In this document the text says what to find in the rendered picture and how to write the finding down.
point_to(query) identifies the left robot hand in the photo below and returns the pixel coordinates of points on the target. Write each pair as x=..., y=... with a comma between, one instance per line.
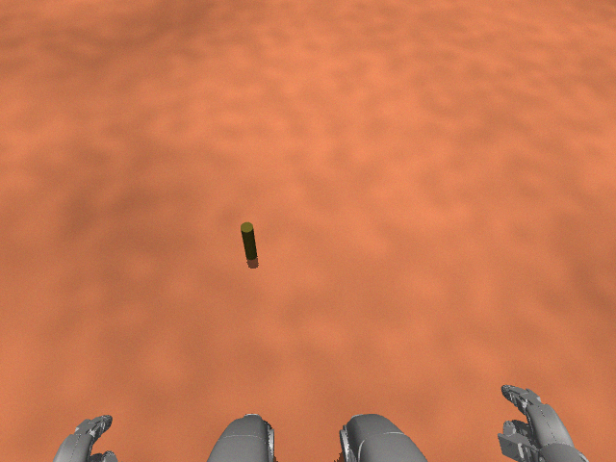
x=77, y=447

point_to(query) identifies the right robot hand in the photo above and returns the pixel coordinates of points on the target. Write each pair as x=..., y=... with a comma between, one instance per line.
x=521, y=441

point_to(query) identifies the can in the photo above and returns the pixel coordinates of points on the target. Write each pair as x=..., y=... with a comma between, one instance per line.
x=249, y=240

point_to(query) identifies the right robot arm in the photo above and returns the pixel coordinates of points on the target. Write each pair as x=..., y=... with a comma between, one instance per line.
x=560, y=453

